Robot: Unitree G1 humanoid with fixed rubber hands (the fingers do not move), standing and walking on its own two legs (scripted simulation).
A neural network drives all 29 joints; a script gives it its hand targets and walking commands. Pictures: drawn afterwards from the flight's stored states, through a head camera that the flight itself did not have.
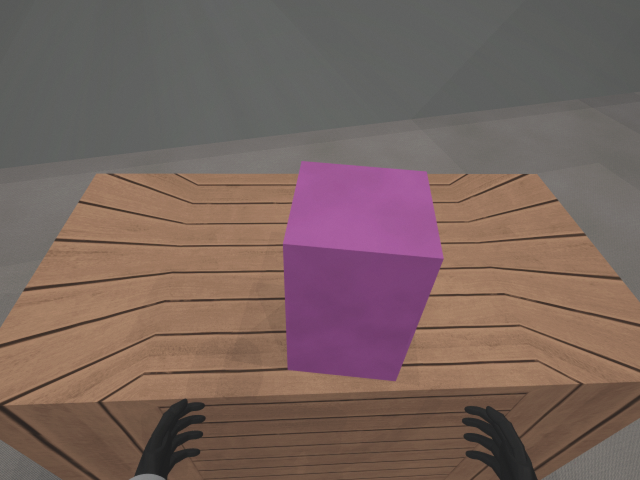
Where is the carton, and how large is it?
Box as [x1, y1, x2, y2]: [283, 161, 443, 380]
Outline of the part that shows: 301,161 283,241 288,369 395,380 443,258 426,171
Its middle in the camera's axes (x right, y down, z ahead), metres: +0.05 +0.05 +0.59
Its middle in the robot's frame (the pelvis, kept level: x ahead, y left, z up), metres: +0.41 -0.01 +0.03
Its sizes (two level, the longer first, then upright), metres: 0.178 0.170 0.293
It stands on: a pedestal, 0.66 m high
